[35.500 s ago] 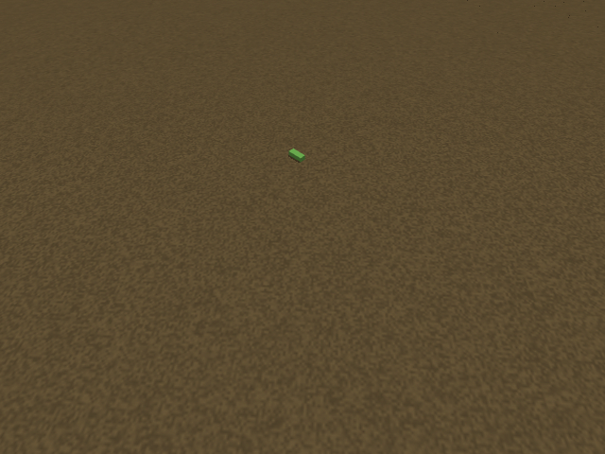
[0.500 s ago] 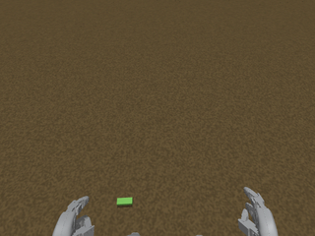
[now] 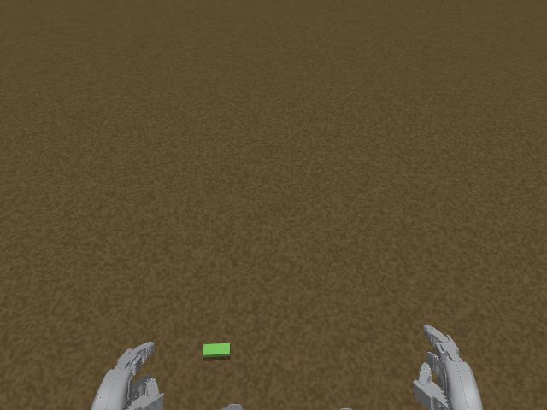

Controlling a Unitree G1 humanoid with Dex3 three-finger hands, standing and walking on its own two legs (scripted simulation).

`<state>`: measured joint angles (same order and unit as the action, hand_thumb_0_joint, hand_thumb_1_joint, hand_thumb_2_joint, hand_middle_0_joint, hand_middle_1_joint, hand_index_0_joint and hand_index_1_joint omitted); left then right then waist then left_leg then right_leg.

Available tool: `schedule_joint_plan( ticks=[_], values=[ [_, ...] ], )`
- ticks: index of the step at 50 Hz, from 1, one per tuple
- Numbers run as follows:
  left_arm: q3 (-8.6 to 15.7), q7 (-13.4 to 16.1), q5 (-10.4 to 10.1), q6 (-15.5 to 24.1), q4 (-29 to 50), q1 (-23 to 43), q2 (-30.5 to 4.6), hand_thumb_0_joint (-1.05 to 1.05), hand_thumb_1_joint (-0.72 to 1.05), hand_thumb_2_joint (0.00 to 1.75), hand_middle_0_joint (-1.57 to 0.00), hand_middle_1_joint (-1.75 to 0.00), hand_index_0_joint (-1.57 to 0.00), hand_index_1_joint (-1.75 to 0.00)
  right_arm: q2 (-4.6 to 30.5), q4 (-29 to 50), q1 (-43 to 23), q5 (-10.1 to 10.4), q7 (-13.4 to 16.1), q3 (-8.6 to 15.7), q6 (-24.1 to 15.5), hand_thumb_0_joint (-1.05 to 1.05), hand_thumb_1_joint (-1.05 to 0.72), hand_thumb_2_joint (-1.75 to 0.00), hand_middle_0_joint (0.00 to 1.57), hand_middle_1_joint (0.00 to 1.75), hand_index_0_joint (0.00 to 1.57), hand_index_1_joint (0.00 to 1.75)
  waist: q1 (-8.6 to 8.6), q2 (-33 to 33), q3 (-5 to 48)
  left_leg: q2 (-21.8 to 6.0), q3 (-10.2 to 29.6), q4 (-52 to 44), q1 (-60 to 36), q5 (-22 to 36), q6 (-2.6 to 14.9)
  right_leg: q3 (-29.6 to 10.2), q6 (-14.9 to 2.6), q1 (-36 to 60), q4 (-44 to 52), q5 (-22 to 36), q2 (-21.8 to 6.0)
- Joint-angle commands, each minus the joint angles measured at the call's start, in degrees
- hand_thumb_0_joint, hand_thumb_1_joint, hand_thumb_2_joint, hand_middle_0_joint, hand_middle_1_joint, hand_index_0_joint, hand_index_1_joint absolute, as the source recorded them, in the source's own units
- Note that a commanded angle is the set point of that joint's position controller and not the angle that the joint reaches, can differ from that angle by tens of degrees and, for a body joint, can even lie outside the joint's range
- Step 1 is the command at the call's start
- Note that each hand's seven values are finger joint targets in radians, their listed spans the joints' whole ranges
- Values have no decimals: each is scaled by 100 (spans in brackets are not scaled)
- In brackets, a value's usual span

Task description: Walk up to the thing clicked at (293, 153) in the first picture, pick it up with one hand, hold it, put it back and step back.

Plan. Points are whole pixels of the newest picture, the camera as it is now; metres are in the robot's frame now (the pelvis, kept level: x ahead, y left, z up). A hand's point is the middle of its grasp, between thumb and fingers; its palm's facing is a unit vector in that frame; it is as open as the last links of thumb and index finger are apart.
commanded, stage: home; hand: left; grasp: from above
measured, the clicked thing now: (217, 350) +0.43 +0.22 -0.70
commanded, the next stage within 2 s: stand in 0.58 s
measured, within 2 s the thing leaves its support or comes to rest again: neither
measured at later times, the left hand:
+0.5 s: hand (160, 398) +0.17 +0.18 -0.05, palm faces +0.05 -0.98 -0.21, open 7.4 cm
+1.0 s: hand out of the picture +0.10 +0.24 -0.11, palm faces +0.03 -0.94 -0.34, open 7.4 cm
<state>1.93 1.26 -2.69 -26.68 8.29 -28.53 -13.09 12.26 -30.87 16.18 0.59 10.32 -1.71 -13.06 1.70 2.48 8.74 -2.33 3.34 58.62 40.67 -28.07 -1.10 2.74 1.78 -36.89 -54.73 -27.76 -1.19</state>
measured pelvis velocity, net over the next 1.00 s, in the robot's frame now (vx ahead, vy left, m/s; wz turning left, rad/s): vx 0.00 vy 0.01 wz -0.01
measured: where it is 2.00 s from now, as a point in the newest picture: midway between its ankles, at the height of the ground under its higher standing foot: outside the picture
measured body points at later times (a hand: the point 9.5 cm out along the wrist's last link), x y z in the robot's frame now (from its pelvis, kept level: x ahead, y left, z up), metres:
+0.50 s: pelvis +0.00 +0.00 +0.00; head +0.03 +0.01 +0.45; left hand +0.16 +0.23 -0.03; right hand +0.17 -0.24 -0.06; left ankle +0.01 +0.13 -0.68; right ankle +0.00 -0.14 -0.68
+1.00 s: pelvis +0.00 +0.01 +0.04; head +0.02 +0.02 +0.48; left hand +0.10 +0.29 -0.09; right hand +0.10 -0.27 -0.08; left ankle +0.01 +0.13 -0.68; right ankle +0.00 -0.14 -0.68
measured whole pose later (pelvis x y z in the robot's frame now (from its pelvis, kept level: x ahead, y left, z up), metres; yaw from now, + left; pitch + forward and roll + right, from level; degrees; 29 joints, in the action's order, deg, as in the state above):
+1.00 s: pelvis +0.00 +0.01 +0.04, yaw -1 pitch +0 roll +0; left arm 3.1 2.4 2.7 -3.2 -44.2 -12.4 -17.0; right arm 16.3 -51.2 10.4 -3.0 0.9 3.0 -1.5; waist -1.4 -1.0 -2.3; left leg -0.3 0.2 42.8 21.3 -21.4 0.3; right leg 0.2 2.7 -19.6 -41.8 -22.0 -3.3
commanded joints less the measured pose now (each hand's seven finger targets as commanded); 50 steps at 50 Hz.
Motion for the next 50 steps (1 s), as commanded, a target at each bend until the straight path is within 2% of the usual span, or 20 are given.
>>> schedule_joint_plan(
  ticks=[1,6,11,14,16,17,18,20,26,33,34,35,36,37,38,40,44,46,49,50],
  values=[
    [314,31,10,299,1156,126,-575,0,90,90,-20,-30,-20,-30,736,917,-395,-28,81,309,-343,0,-90,-90,20,30,20,30,61,-20,586,188,-171,-878,-720,1426,151,133,-127,265,865,1316,206],
    [339,31,6,299,1046,155,-569,0,90,90,-20,-30,-20,-30,727,920,-424,-26,72,302,-329,0,-90,-90,20,30,20,30,30,-18,372,195,-132,-1002,-509,880,161,160,-134,164,938,816,208],
    [395,27,15,261,897,-116,-604,0,90,90,-20,-30,-20,-30,762,912,-364,-22,74,330,-323,0,-90,-90,20,30,20,30,68,2,549,178,-109,-972,-669,1122,154,159,-143,191,851,1021,224],
    [264,25,-6,341,1316,194,-554,0,90,90,-20,-30,-20,-30,726,965,-428,-17,64,313,-322,0,-90,-90,20,30,20,30,43,125,608,166,-125,-954,-719,1319,129,171,-151,205,821,1179,231],
    [372,40,-10,313,1041,27,-620,0,90,90,-20,-30,-20,-30,783,902,-351,-25,72,349,-314,0,-90,-90,20,30,20,30,87,22,606,157,-85,-949,-718,1368,142,173,-159,223,790,1211,237],
    [238,32,-4,355,1253,180,-535,0,90,90,-20,-30,-20,-30,718,932,-416,-23,61,306,-321,0,-90,-90,20,30,20,30,33,124,549,160,-103,-958,-692,1379,125,182,-158,220,791,1234,227],
    [336,36,-13,336,1039,90,-574,0,90,90,-20,-30,-20,-30,744,883,-360,-19,62,323,-314,0,-90,-90,20,30,20,30,54,118,492,157,-95,-968,-664,1263,134,176,-155,158,807,1128,236],
    [287,24,-14,329,1140,140,-559,0,90,90,-20,-30,-20,-30,733,924,-388,-20,61,315,-322,0,-90,-90,20,30,20,30,45,103,447,157,-100,-995,-632,1147,130,174,-152,155,840,1030,228],
    [406,37,12,294,892,-75,-591,0,90,90,-20,-30,-20,-30,753,916,-371,-22,73,347,-319,0,-90,-90,20,30,20,30,59,-74,515,184,-159,-885,-632,1264,155,139,-128,220,876,1163,209],
    [352,33,-9,320,1145,111,-606,0,90,90,-20,-30,-20,-30,746,906,-347,-20,67,346,-306,0,-90,-90,20,30,20,30,90,93,625,167,-118,-899,-751,1427,137,140,-145,231,803,1303,220],
    [307,265,642,1533,-865,1763,-1093,0,90,90,-20,-30,-20,-30,1348,-523,-749,-728,-275,495,290,0,-90,-90,20,30,20,30,-421,-299,-821,-91,-24,-1366,-801,2517,438,-297,-401,1139,1035,1549,-203],
    [425,238,690,1924,-1933,1098,-1126,0,90,90,-20,-30,-20,-30,1383,-509,-701,-699,-434,604,513,0,-90,-90,20,30,20,30,-402,-598,-188,-37,-131,-1286,-1255,2670,473,-527,-600,1407,1105,1683,-253],
    [406,199,675,2119,-2173,1077,-1199,0,90,90,-20,-30,-20,-30,1457,-371,-633,-725,-525,641,647,0,-90,-90,20,30,20,30,-251,-627,-157,18,-70,-1227,-1315,2449,475,-714,-679,1263,1286,1784,-273],
    [336,182,677,2258,-2440,1161,-1276,0,90,90,-20,-30,-20,-30,1466,-451,-678,-681,-619,644,694,0,-90,-90,20,30,20,30,-260,-376,-33,32,-6,-1347,-1562,2424,493,-740,-641,1529,1218,2054,-328],
    [338,165,675,2332,-2697,1297,-1248,0,90,90,-20,-30,-20,-30,1315,-657,-630,-534,-725,630,711,0,-90,-90,20,30,20,30,-265,-323,105,50,-56,-1478,-1727,2436,467,-761,-603,1726,1182,2174,-404],
    [336,134,578,2351,-3229,1464,-1202,0,90,90,-20,-30,-20,-30,1234,-845,-771,-353,-867,638,776,0,-90,-90,20,30,20,30,-334,-560,-50,126,-101,-1625,-1871,2166,420,-696,-513,1664,1501,1812,-406],
    [360,167,548,2553,-4119,1818,-1236,0,90,90,-20,-30,-20,-30,1195,-1249,-817,-346,-928,698,919,0,-90,-90,20,30,20,30,-264,-473,-184,63,-16,-1930,-2239,1935,440,-741,-406,1751,1904,1776,-518],
    [347,159,518,2609,-4487,1861,-1160,0,90,90,-20,-30,-20,-30,1247,-1431,-811,-378,-910,704,954,0,-90,-90,20,30,20,30,-293,-94,-333,-76,144,-2296,-2372,1976,470,-574,-327,1804,1896,1766,-408],
    [341,141,519,2639,-5023,1794,-1134,0,90,90,-20,-30,-20,-30,1319,-1621,-908,-378,-896,719,1003,0,-90,-90,20,30,20,30,-338,110,-589,-235,384,-2918,-2300,1349,474,-422,-276,2028,2164,1346,-306],
    [333,125,515,2670,-5183,1826,-1133,0,90,90,-20,-30,-20,-30,1299,-1706,-870,-361,-888,692,1011,0,-90,-90,20,30,20,30,-316,10,-606,-229,361,-2994,-2319,1600,442,-433,-286,2244,2240,1555,-327]
  ],
)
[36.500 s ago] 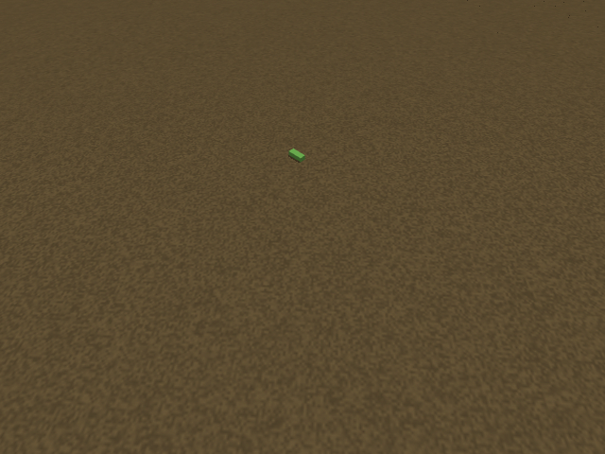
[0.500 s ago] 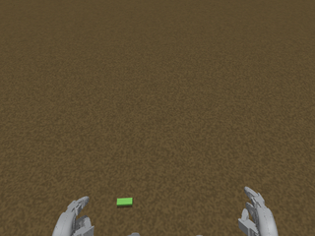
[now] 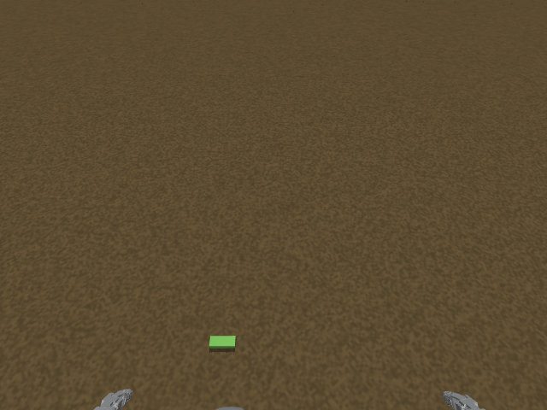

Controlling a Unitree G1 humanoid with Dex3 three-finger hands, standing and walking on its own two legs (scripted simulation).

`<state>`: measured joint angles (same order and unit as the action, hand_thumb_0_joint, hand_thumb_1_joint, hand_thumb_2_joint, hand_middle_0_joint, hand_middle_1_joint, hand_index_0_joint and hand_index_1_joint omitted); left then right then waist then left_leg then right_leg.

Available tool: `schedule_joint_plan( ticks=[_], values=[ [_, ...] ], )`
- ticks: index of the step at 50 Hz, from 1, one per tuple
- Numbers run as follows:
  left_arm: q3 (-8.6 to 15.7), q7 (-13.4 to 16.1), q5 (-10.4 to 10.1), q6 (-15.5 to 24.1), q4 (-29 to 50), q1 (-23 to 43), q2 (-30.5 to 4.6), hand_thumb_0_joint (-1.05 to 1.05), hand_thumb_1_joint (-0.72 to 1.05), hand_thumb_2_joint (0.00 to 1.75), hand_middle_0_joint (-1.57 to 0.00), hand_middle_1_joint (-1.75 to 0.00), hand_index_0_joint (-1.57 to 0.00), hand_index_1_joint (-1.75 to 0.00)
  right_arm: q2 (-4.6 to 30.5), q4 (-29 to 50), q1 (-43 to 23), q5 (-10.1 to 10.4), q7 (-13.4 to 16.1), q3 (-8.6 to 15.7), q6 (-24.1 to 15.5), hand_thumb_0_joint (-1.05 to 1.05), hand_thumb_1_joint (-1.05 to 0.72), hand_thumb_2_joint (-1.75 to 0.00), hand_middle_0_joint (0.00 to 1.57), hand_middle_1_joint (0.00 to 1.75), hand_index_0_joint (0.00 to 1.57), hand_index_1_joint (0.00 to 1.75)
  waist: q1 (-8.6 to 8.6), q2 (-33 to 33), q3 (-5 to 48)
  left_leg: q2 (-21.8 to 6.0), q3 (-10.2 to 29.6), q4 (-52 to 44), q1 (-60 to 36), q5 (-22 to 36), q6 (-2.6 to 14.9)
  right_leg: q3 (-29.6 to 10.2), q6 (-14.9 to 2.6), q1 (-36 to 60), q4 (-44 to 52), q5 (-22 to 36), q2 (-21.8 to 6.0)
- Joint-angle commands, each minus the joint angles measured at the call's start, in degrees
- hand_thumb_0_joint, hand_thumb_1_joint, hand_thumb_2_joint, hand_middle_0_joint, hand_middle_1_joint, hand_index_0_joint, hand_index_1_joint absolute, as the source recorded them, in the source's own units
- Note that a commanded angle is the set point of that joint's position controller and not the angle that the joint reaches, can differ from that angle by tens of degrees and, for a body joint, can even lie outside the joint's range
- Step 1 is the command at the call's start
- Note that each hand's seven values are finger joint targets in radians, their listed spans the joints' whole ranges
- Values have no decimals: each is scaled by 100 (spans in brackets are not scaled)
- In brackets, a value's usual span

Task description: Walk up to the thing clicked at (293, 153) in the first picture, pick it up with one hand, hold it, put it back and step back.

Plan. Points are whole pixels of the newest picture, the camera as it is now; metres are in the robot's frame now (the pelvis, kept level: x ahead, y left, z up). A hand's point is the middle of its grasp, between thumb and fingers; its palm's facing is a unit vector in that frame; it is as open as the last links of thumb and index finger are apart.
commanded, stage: stand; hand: left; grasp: from above
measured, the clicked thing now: (222, 342) +0.43 +0.21 -0.74
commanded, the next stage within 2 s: none
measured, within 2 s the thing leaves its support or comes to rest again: neither
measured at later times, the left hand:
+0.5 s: hand out of the picture +0.02 +0.24 -0.14, palm faces +0.03 -0.94 -0.33, open 7.4 cm
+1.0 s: hand out of the picture +0.05 +0.23 -0.13, palm faces +0.02 -0.94 -0.33, open 7.4 cm
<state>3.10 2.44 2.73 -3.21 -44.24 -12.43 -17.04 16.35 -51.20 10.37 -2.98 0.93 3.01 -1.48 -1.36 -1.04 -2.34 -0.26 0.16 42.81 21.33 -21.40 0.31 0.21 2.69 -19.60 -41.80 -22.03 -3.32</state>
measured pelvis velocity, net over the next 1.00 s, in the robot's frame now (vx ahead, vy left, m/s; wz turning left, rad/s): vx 0.00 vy -0.01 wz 0.00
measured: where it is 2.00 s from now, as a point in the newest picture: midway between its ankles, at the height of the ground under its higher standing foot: outside the picture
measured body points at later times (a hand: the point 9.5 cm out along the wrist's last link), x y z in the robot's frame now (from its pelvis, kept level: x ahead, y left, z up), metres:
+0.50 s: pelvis -0.01 +0.00 +0.03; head -0.01 +0.00 +0.48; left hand +0.02 +0.29 -0.11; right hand +0.06 -0.27 -0.11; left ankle +0.01 +0.12 -0.71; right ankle +0.00 -0.15 -0.71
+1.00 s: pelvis +0.00 -0.01 +0.03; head +0.00 -0.02 +0.48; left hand +0.05 +0.28 -0.11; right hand +0.06 -0.30 -0.11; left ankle +0.01 +0.12 -0.71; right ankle +0.00 -0.15 -0.71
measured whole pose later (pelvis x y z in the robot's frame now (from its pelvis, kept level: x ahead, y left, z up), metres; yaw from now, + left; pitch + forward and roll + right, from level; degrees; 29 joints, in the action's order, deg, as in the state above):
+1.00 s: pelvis +0.00 -0.01 +0.03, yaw +0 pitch -4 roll +0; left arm 2.0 1.1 1.4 0.1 -65.6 -8.0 -16.9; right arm 17.6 -64.9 8.2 -0.9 0.8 1.3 -0.2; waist -0.4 0.5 -3.9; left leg -1.1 0.2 20.6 6.8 -10.2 -1.0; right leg 0.8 1.8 -5.6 -20.5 -11.2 -2.3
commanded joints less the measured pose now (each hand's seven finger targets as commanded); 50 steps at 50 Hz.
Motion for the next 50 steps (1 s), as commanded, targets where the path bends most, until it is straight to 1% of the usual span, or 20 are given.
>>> schedule_joint_plan(
  ticks=[1,2,5,10,11,15,17,22,26,28,30,33,35,36,42,43,45,47,49,50],
  values=[
    [212,4,-31,352,-103,119,-764,0,90,90,-20,-30,-20,-30,900,224,-277,20,59,218,-131,0,-90,-90,20,30,20,30,-40,260,527,-412,606,-1331,-499,1232,272,-228,-395,643,1102,1268,-189],
    [207,7,-39,364,-234,127,-798,0,90,90,-20,-30,-20,-30,919,152,-277,36,79,233,-110,0,-90,-90,20,30,20,30,-6,227,519,-388,556,-1399,-615,1223,241,-265,-389,673,1256,1314,-215],
    [182,16,-76,397,-605,145,-856,0,90,90,-20,-30,-20,-30,969,-143,-117,64,117,215,-87,0,-90,-90,20,30,20,30,61,169,469,-407,499,-1544,-1053,1846,176,-299,-380,830,1496,1771,-281],
    [126,1,-85,337,-1089,199,-804,0,90,90,-20,-30,-20,-30,1080,-420,-292,82,119,205,-16,0,-90,-90,20,30,20,30,30,498,-21,-553,793,-2470,-708,522,178,-126,-292,1094,1812,1019,-170],
    [131,-6,-76,356,-1179,127,-827,0,90,90,-20,-30,-20,-30,1060,-443,-338,89,115,206,-13,0,-90,-90,20,30,20,30,-12,334,62,-535,728,-2428,-863,656,173,-156,-298,1150,1872,1127,-214],
    [104,-9,-51,395,-1420,168,-886,0,90,90,-20,-30,-20,-30,1026,-638,-223,116,86,201,32,0,-90,-90,20,30,20,30,63,155,-64,-464,637,-2463,-929,630,121,-223,-281,1143,2207,868,-262],
    [95,-6,-66,420,-1495,176,-910,0,90,90,-20,-30,-20,-30,1034,-702,-244,131,81,206,22,0,-90,-90,20,30,20,30,77,144,49,-470,583,-2408,-1185,956,117,-264,-293,1143,2276,1065,-315],
    [74,-26,-79,396,-1655,183,-933,0,90,90,-20,-30,-20,-30,1049,-797,-273,123,64,176,48,0,-90,-90,20,30,20,30,62,203,-212,-498,669,-2691,-914,396,95,-200,-257,1144,2348,753,-242],
    [68,-13,-69,445,-1708,235,-969,0,90,90,-20,-30,-20,-30,1039,-836,-301,147,45,165,38,0,-90,-90,20,30,20,30,100,5,-55,-476,540,-2466,-1270,1016,98,-300,-267,1086,2512,934,-342],
    [65,-20,-83,449,-1704,288,-1020,0,90,90,-20,-30,-20,-30,1078,-874,-282,149,40,150,35,0,-90,-90,20,30,20,30,120,96,-36,-484,523,-2490,-1313,1036,90,-310,-275,1057,2540,979,-344],
    [81,-26,-102,428,-1729,356,-1056,0,90,90,-20,-30,-20,-30,1095,-914,-273,140,37,128,55,0,-90,-90,20,30,20,30,122,200,-132,-498,556,-2615,-1063,652,91,-287,-263,1169,2493,853,-315],
    [73,-40,-116,433,-1784,320,-1048,0,90,90,-20,-30,-20,-30,1094,-908,-317,164,44,99,23,0,-90,-90,20,30,20,30,99,137,58,-537,536,-2601,-1265,1094,84,-323,-300,1261,2465,1246,-363],
    [60,-45,-112,433,-1809,342,-1044,0,90,90,-20,-30,-20,-30,1114,-944,-335,163,41,85,21,0,-90,-90,20,30,20,30,96,112,-50,-529,518,-2603,-1275,1064,65,-313,-292,1174,2500,1099,-338],
    [65,-45,-124,438,-1792,394,-1052,0,90,90,-20,-30,-20,-30,1157,-950,-340,161,48,89,18,0,-90,-90,20,30,20,30,104,195,58,-549,501,-2580,-1305,1201,83,-339,-301,1265,2483,1275,-372],
    [57,-59,-137,436,-1826,495,-1114,0,90,90,-20,-30,-20,-30,1162,-1004,-386,171,40,51,36,0,-90,-90,20,30,20,30,114,56,-24,-549,464,-2594,-1233,1163,67,-348,-295,1245,2589,1077,-348],
    [63,-66,-147,445,-1815,498,-1112,0,90,90,-20,-30,-20,-30,1204,-1005,-357,170,46,54,25,0,-90,-90,20,30,20,30,128,161,110,-577,431,-2569,-1364,1281,77,-395,-313,1312,2552,1339,-393],
    [58,-77,-158,435,-1850,501,-1102,0,90,90,-20,-30,-20,-30,1153,-1031,-352,178,41,20,26,0,-90,-90,20,30,20,30,126,171,75,-564,439,-2636,-1274,1183,60,-353,-303,1338,2549,1305,-362],
    [64,-76,-157,442,-1854,551,-1103,0,90,90,-20,-30,-20,-30,1179,-1027,-411,184,41,12,12,0,-90,-90,20,30,20,30,109,141,111,-586,445,-2625,-1307,1410,64,-341,-305,1371,2524,1469,-365],
    [79,-84,-159,461,-1822,577,-1150,0,90,90,-20,-30,-20,-30,1235,-1016,-441,194,48,14,-20,0,-90,-90,20,30,20,30,108,114,289,-641,422,-2533,-1600,1994,66,-362,-309,1370,2462,1938,-402],
    [71,-81,-162,465,-1831,600,-1140,0,90,90,-20,-30,-20,-30,1212,-1048,-400,198,47,-8,-16,0,-90,-90,20,30,20,30,121,84,193,-633,433,-2537,-1499,1993,47,-343,-289,1388,2494,1883,-385]
  ],
)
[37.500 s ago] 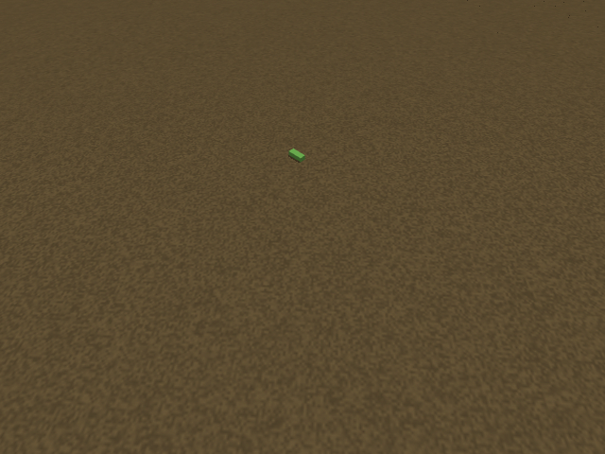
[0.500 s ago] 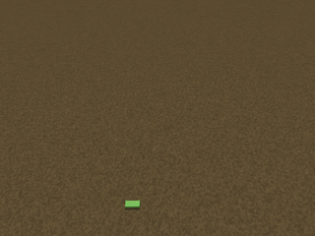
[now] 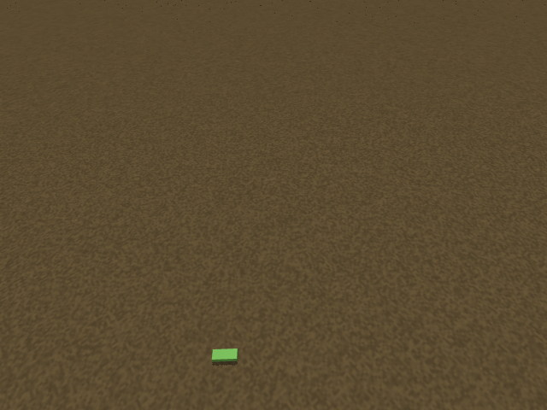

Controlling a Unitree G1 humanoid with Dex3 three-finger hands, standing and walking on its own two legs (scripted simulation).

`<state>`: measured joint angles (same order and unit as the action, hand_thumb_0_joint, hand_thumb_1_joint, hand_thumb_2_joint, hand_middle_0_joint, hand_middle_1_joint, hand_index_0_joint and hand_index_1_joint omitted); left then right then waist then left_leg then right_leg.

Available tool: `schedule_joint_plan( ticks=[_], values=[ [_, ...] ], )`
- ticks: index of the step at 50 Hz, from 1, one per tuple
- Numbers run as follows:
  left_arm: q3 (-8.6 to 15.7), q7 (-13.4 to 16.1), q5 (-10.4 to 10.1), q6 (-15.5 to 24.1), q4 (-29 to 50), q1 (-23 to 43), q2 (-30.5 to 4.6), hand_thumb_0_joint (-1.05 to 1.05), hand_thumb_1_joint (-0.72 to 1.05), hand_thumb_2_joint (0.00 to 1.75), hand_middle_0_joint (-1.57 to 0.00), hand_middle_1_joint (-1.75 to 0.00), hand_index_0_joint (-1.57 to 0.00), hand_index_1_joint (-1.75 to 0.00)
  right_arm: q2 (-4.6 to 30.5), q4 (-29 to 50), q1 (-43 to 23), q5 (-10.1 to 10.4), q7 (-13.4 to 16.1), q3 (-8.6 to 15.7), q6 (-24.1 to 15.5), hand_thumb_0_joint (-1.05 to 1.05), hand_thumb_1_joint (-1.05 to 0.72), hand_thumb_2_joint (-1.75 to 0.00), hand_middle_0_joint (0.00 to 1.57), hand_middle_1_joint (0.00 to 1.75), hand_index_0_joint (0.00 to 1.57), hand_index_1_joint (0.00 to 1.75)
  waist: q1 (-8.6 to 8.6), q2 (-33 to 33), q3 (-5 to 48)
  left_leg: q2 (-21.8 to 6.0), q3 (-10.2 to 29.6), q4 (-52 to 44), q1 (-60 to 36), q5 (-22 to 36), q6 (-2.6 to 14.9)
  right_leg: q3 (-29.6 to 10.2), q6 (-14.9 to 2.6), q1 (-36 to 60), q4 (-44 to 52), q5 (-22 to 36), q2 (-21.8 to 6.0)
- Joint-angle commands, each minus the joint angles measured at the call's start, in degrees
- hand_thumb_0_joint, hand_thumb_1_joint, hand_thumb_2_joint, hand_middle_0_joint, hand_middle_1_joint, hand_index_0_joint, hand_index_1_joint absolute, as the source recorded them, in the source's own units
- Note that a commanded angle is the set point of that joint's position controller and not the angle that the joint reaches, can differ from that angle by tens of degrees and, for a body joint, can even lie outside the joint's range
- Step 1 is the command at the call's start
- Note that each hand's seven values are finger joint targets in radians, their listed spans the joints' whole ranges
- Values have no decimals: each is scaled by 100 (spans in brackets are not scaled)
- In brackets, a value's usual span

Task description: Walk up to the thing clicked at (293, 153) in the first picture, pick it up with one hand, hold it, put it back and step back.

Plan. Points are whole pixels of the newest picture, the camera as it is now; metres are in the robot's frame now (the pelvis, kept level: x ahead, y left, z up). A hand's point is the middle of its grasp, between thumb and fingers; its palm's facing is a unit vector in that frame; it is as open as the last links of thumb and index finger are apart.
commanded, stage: stand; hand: left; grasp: from above
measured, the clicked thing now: (225, 355) +0.43 +0.23 -0.77
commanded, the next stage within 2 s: step back in 1.20 s
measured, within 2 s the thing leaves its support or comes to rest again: neither
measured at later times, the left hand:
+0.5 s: hand out of the picture +0.07 +0.24 -0.16, palm faces +0.00 -0.94 -0.34, open 7.4 cm
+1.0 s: hand out of the picture +0.08 +0.24 -0.16, palm faces -0.01 -0.94 -0.34, open 7.4 cm
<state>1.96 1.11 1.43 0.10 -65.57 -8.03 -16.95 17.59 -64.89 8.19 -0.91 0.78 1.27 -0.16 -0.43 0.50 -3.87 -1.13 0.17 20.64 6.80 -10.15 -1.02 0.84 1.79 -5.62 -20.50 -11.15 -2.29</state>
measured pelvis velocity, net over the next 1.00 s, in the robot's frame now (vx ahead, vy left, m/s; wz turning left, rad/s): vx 0.01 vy -0.01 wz -0.01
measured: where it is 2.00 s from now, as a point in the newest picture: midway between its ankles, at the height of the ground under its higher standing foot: outside the picture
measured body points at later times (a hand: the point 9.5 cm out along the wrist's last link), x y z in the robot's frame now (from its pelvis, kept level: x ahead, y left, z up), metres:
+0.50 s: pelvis +0.00 -0.01 +0.00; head +0.01 -0.01 +0.45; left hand +0.07 +0.29 -0.13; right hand +0.06 -0.30 -0.14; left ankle +0.02 +0.13 -0.75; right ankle +0.00 -0.14 -0.75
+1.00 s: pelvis +0.01 -0.01 +0.00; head +0.02 -0.01 +0.45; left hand +0.09 +0.29 -0.13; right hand +0.08 -0.30 -0.14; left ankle +0.02 +0.13 -0.75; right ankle +0.00 -0.14 -0.75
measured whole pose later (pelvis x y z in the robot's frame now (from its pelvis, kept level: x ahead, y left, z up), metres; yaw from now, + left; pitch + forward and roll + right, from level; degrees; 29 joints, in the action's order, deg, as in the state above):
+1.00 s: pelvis +0.01 -0.01 +0.00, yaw +0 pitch -3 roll +0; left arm 1.1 0.4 1.1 0.6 -64.8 -6.1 -18.9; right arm 18.8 -65.6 6.2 -0.7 0.1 0.7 -0.5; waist -0.1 0.3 -3.2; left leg -2.0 0.1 18.5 6.4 -9.6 -1.9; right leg 0.8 0.9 -5.8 -19.3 -11.0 -1.4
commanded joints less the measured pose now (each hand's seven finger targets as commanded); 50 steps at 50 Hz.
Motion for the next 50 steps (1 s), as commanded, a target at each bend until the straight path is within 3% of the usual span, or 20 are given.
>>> schedule_joint_plan(
  ticks=[1,6,12,15,16,18,21,23,26,29,32,34,36,44,50],
  values=[
    [183,54,-23,140,301,149,-1123,0,90,90,-20,-30,-20,-30,1109,336,-239,-17,67,180,-149,0,-90,-90,20,30,20,30,19,-120,453,-566,401,-236,-178,1050,196,-394,-208,6,327,1031,-508],
    [169,35,-38,111,306,212,-1148,0,90,90,-20,-30,-20,-30,1157,262,-251,-14,69,168,-134,0,-90,-90,20,30,20,30,31,36,343,-556,371,-371,-70,581,157,-419,-211,-55,453,606,-478],
    [167,24,-37,128,313,260,-1204,0,90,90,-20,-30,-20,-30,1152,251,-320,-7,44,158,-140,0,-90,-90,20,30,20,30,13,-54,336,-573,393,-427,-26,586,144,-409,-217,-26,460,580,-482],
    [164,10,-31,119,291,273,-1224,0,90,90,-20,-30,-20,-30,1191,231,-292,-16,28,166,-113,0,-90,-90,20,30,20,30,36,-40,105,-540,391,-511,162,-94,166,-420,-210,-228,578,-84,-440],
    [160,5,-27,119,303,269,-1262,0,90,90,-20,-30,-20,-30,1161,251,-336,-20,18,168,-114,0,-90,-90,20,30,20,30,25,-131,178,-554,412,-479,63,71,169,-441,-242,-239,591,-66,-466],
    [173,-4,-32,113,328,326,-1292,0,90,90,-20,-30,-20,-30,1213,237,-301,-20,16,176,-128,0,-90,-90,20,30,20,30,54,45,182,-551,419,-548,157,-137,157,-443,-245,-233,548,-81,-441],
    [176,-9,-46,133,361,353,-1306,0,90,90,-20,-30,-20,-30,1205,256,-319,-27,9,171,-149,0,-90,-90,20,30,20,30,41,24,410,-598,414,-513,62,268,171,-456,-272,-63,440,297,-492],
    [155,-16,-42,146,339,330,-1284,0,90,90,-20,-30,-20,-30,1203,245,-324,-12,8,154,-153,0,-90,-90,20,30,20,30,45,23,337,-568,408,-502,106,216,162,-447,-241,-98,482,269,-477],
    [146,-7,-47,166,362,348,-1289,0,90,90,-20,-30,-20,-30,1214,263,-370,-10,7,153,-164,0,-90,-90,20,30,20,30,37,-70,550,-623,404,-370,-136,881,167,-415,-242,-16,412,795,-507],
    [134,-2,-64,171,373,346,-1289,0,90,90,-20,-30,-20,-30,1265,254,-349,-14,13,160,-155,0,-90,-90,20,30,20,30,51,-46,657,-624,369,-315,-208,1052,180,-409,-236,70,382,1048,-535],
    [137,-1,-69,162,369,372,-1338,0,90,90,-20,-30,-20,-30,1260,214,-287,-4,21,150,-145,0,-90,-90,20,30,20,30,74,-78,609,-625,363,-364,-195,1017,150,-414,-238,24,387,1000,-526],
    [125,-6,-62,145,342,342,-1318,0,90,90,-20,-30,-20,-30,1264,201,-319,-6,14,139,-127,0,-90,-90,20,30,20,30,45,-27,369,-602,388,-465,-9,527,146,-395,-217,-72,483,500,-482],
    [122,-13,-57,138,348,364,-1327,0,90,90,-20,-30,-20,-30,1295,209,-302,-6,10,150,-125,0,-90,-90,20,30,20,30,71,-28,388,-614,385,-489,-10,404,144,-427,-239,-108,507,369,-496],
    [123,-14,-66,166,386,393,-1383,0,90,90,-20,-30,-20,-30,1269,243,-384,-2,0,153,-154,0,-90,-90,20,30,20,30,57,-68,511,-653,375,-427,-196,868,140,-430,-269,-53,416,791,-517],
    [115,-17,-67,175,404,373,-1400,0,90,90,-20,-30,-20,-30,1289,245,-361,3,-12,153,-136,0,-90,-90,20,30,20,30,61,-60,468,-637,363,-458,-123,658,138,-444,-261,-69,498,658,-509]
  ],
)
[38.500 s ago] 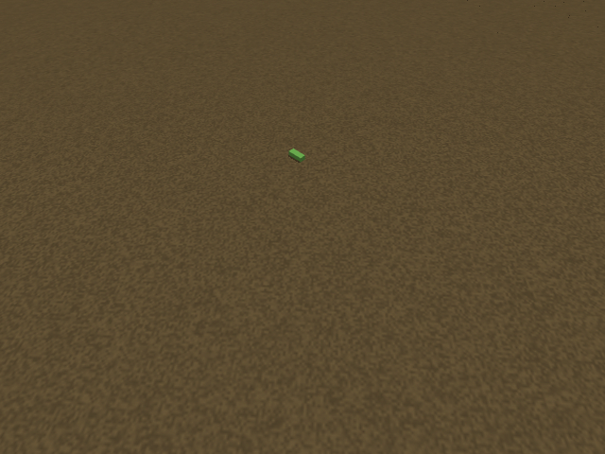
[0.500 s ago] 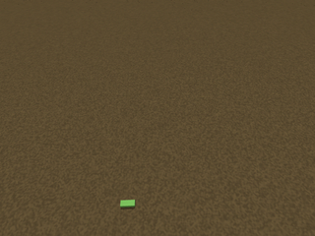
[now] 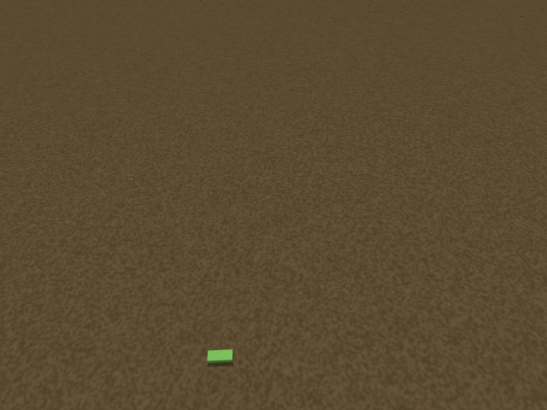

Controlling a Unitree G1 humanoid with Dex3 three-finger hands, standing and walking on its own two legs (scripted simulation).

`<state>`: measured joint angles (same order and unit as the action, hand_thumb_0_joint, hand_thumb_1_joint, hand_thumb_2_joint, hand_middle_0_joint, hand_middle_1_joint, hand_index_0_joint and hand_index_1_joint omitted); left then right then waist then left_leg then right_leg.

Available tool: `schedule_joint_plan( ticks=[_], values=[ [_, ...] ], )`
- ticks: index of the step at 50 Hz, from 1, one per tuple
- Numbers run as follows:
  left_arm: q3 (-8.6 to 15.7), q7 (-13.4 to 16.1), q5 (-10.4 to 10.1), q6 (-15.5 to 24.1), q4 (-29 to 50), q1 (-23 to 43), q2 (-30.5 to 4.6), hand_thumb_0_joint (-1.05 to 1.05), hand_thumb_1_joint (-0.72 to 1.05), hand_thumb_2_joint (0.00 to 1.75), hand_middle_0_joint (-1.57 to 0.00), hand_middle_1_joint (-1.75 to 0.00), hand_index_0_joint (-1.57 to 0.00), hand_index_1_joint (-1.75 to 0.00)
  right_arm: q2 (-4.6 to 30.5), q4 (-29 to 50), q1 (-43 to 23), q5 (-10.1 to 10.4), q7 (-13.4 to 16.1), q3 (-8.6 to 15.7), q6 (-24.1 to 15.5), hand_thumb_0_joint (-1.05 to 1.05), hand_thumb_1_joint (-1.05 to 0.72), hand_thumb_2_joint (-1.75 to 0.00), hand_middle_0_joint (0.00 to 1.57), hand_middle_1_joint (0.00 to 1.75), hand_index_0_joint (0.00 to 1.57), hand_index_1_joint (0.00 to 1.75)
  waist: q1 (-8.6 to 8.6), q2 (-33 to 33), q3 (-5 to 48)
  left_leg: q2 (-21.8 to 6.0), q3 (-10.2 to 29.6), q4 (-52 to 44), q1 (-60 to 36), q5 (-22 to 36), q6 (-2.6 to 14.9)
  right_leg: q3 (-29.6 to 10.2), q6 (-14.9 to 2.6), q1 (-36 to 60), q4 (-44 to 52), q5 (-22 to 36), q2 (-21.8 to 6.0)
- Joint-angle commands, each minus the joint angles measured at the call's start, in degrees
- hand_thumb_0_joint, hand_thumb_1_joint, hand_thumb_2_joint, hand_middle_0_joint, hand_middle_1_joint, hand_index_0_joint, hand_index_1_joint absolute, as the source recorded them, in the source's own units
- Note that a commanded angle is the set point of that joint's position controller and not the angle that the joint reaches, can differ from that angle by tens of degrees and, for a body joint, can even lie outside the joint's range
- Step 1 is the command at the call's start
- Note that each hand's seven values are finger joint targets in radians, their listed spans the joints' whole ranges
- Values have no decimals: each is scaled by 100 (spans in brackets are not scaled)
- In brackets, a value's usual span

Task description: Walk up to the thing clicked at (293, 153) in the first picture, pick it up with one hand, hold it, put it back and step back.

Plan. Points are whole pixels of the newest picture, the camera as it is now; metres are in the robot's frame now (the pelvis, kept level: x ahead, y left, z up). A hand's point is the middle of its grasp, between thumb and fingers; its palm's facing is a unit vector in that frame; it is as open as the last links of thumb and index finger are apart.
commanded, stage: stand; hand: left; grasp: from above
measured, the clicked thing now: (220, 356) +0.42 +0.24 -0.77
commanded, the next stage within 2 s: step back in 0.20 s
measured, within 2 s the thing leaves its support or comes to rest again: neither
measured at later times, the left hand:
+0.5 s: hand out of the picture +0.09 +0.30 -0.18, palm faces -0.01 -0.92 -0.39, open 7.4 cm
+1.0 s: hand out of the picture -0.07 +0.27 -0.16, palm faces -0.07 -0.91 -0.40, open 7.4 cm
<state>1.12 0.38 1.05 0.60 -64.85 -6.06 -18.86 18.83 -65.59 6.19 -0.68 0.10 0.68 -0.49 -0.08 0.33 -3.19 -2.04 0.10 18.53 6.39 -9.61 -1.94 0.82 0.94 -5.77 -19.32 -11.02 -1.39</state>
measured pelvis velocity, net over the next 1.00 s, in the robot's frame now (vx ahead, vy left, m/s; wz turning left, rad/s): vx -0.16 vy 0.01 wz -0.08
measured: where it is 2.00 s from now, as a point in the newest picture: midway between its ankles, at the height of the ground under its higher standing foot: outside the picture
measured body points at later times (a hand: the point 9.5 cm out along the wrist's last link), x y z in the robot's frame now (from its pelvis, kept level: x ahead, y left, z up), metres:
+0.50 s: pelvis -0.04 +0.03 -0.03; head +0.02 +0.04 +0.42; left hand +0.09 +0.35 -0.15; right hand +0.04 -0.30 -0.14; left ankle -0.02 +0.14 -0.75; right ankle -0.01 -0.12 -0.74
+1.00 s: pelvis -0.16 +0.01 -0.02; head -0.11 -0.01 +0.43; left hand -0.06 +0.32 -0.13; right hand -0.08 -0.31 -0.15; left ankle -0.12 +0.14 -0.68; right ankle -0.16 -0.10 -0.75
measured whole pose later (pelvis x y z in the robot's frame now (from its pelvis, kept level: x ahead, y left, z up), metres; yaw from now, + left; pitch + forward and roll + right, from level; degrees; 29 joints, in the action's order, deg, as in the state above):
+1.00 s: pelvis -0.16 +0.01 -0.02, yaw -5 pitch -2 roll +1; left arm 4.5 0.0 2.0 -2.9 -50.5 -11.2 -19.3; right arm 22.9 -51.5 7.6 0.4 1.1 2.8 2.9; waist -1.0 1.4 -9.2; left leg 6.6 7.3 62.2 29.4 -25.6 -0.4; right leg -2.5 -1.1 -15.2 -35.9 -18.6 0.2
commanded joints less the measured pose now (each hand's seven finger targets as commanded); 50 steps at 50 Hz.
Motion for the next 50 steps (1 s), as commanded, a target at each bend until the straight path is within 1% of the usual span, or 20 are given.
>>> schedule_joint_plan(
  ticks=[1,9,10,12,18,20,22,23,24,25,29,35,39,41,42,43,44,45,47,50],
  values=[
    [197,50,-40,133,345,220,-1219,0,90,90,-20,-30,-20,-30,1161,310,-155,-21,55,202,-109,0,-90,-90,20,30,20,30,37,-23,418,-556,367,-235,-109,703,228,-461,-180,-28,348,731,-611],
    [185,40,-47,112,310,148,-1188,0,90,90,-20,-30,-20,-30,1191,308,-199,-12,59,202,-109,0,-90,-90,20,30,20,30,3,-8,363,-547,343,-266,-124,553,225,-466,-186,-123,371,625,-589],
    [451,66,-147,54,437,117,-1671,0,90,90,-20,-30,-20,-30,1508,461,-396,16,28,303,-7,0,-90,-90,20,30,20,30,0,-111,-181,-458,404,345,256,1373,365,-604,-227,-539,-86,1751,-538],
    [493,97,-169,29,614,31,-1640,0,90,90,-20,-30,-20,-30,1367,608,-195,96,24,302,54,0,-90,-90,20,30,20,30,53,-203,267,-352,242,823,277,1589,389,-615,-410,-304,-317,2332,-641],
    [578,108,-44,-125,1268,521,-1792,0,90,90,-20,-30,-20,-30,1290,942,134,64,-9,421,224,0,-90,-90,20,30,20,30,134,-897,770,257,-5,2341,377,-275,406,-1228,-1205,-896,-400,2011,-1381],
    [582,97,9,-178,1470,713,-1811,0,90,90,-20,-30,-20,-30,1267,1001,403,52,-47,464,262,0,-90,-90,20,30,20,30,232,-1137,630,302,74,2493,322,-929,479,-1205,-1276,-1376,-546,1559,-1477],
    [545,89,-10,-229,1630,783,-1680,0,90,90,-20,-30,-20,-30,1426,1056,616,11,-55,514,221,0,-90,-90,20,30,20,30,309,-726,602,-30,341,1909,381,398,618,-855,-945,-1412,-1344,1016,-1015],
    [495,100,-62,-269,1665,642,-1428,0,90,90,-20,-30,-20,-30,1689,1138,500,-34,-46,550,173,0,-90,-90,20,30,20,30,263,276,453,-828,1159,755,653,1606,884,-374,-532,-1488,-2332,119,-187],
    [458,140,-82,-302,1684,541,-1167,0,90,90,-20,-30,-20,-30,2078,1195,412,-79,-43,632,116,0,-90,-90,20,30,20,30,232,1236,415,-1582,2323,140,401,2676,1246,-398,-317,-2013,-3353,-2008,734],
    [517,200,-28,-334,1620,356,-1241,0,90,90,-20,-30,-20,-30,2316,1334,364,-118,-23,700,80,0,-90,-90,20,30,20,30,256,1262,665,-1954,2905,110,509,2605,1667,-1033,-294,-1947,-4306,-2719,833],
    [503,195,-111,-362,1469,-218,-1380,0,90,90,-20,-30,-20,-30,1776,1679,-242,-115,148,596,41,0,-90,-90,20,30,20,30,-155,862,668,-1349,1536,605,336,2278,1477,-1226,-224,-2242,-5293,-1895,656],
    [586,98,-34,-291,1815,-62,-1333,0,90,90,-20,-30,-20,-30,1703,1803,360,-94,176,603,62,0,-90,-90,20,30,20,30,225,685,764,-1386,1303,917,-504,2505,1709,-810,104,-2161,-3832,-2035,441],
    [636,25,-5,-253,1673,-506,-1273,0,90,90,-20,-30,-20,-30,1849,1955,124,-108,142,604,128,0,-90,-90,20,30,20,30,146,1063,847,-1260,1201,878,197,1404,1432,-290,-36,-1177,-2206,-1571,326],
    [669,-2,23,-227,1433,-1196,-1228,0,90,90,-20,-30,-20,-30,1911,2011,-107,-41,114,602,184,0,-90,-90,20,30,20,30,-179,996,1022,-1195,1090,1048,703,862,1150,-68,-235,-341,-943,-603,309],
    [720,5,96,-195,1414,-1283,-1387,0,90,90,-20,-30,-20,-30,1775,1993,-62,-6,97,565,213,0,-90,-90,20,30,20,30,-190,712,935,-995,1032,1218,1369,201,831,-400,-379,30,-714,-458,134],
    [841,1,170,-156,1582,-1108,-1778,0,90,90,-20,-30,-20,-30,1444,2029,67,19,82,481,222,0,-90,-90,20,30,20,30,-97,-533,697,-241,666,2167,2438,-1082,410,-2127,-759,171,-185,-829,-905],
    [949,-4,124,-184,1828,-632,-2390,0,90,90,-20,-30,-20,-30,1377,2101,-363,45,156,515,225,0,-90,-90,20,30,20,30,-359,-1676,272,785,277,3626,2322,-2477,185,-3285,-1747,-1207,394,-546,-2061],
    [919,16,143,-131,2092,-222,-2304,0,90,90,-20,-30,-20,-30,1557,2007,-234,-6,182,576,257,0,-90,-90,20,30,20,30,-215,-1401,-40,652,846,4681,1989,-2506,116,-3472,-1974,-1933,429,-184,-2295],
    [749,81,64,-99,2197,357,-1699,0,90,90,-20,-30,-20,-30,1473,1755,303,104,158,530,227,0,-90,-90,20,30,20,30,247,-563,-43,966,1103,5070,2053,-1748,156,-1775,-1364,-1481,-237,1410,-1243],
    [757,104,100,-105,2355,239,-1558,0,90,90,-20,-30,-20,-30,1473,1754,591,110,194,439,158,0,-90,-90,20,30,20,30,95,-897,330,910,795,4847,2181,-1724,93,-1264,-1263,-535,-622,2103,-1071]
  ],
)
